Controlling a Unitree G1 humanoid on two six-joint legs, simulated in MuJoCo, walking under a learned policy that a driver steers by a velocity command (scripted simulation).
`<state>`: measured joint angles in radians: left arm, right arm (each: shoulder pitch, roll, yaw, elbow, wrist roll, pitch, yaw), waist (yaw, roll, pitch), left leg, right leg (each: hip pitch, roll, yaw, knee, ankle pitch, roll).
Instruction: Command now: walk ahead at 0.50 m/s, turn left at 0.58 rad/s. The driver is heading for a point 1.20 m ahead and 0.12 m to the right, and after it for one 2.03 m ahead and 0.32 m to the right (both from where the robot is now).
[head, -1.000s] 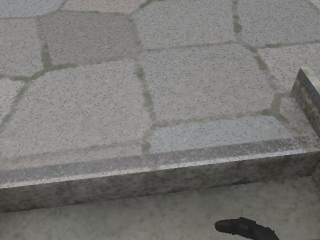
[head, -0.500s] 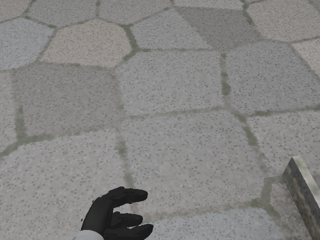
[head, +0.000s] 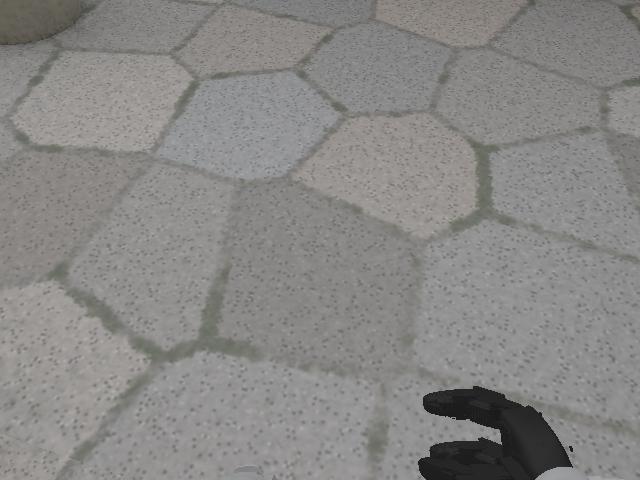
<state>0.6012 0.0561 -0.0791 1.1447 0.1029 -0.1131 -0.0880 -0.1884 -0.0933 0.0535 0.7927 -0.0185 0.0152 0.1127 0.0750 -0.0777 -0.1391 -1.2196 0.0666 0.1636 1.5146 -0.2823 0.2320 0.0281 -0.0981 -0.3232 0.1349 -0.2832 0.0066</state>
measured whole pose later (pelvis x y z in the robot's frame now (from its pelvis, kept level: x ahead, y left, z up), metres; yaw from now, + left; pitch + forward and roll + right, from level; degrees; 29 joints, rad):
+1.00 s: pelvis +0.38 -0.02 +0.14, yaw -13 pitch +2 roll +1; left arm 0.23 0.24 0.08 0.70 -0.01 -0.10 0.00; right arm 0.26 -0.27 -0.08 0.83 -0.07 -0.07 0.00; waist -0.02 0.00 -0.02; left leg -0.38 0.03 -0.05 0.81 -0.44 -0.08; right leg -0.40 0.17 0.18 0.34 0.03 -0.08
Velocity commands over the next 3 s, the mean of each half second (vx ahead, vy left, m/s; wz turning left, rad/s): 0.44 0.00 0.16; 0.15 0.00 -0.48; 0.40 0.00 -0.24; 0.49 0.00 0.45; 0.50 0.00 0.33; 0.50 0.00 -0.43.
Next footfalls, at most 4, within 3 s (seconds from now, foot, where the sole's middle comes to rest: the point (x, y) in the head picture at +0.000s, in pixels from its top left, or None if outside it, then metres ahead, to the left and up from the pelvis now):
0.04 left None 0.18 0.10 -0.63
0.54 right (410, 457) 0.52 -0.10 -0.63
1.06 left None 0.42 0.10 -0.63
1.42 right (480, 474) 0.50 -0.23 -0.63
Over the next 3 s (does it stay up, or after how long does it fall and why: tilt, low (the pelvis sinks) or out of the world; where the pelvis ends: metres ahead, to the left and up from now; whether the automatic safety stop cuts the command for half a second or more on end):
stays up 1.32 -0.06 0.13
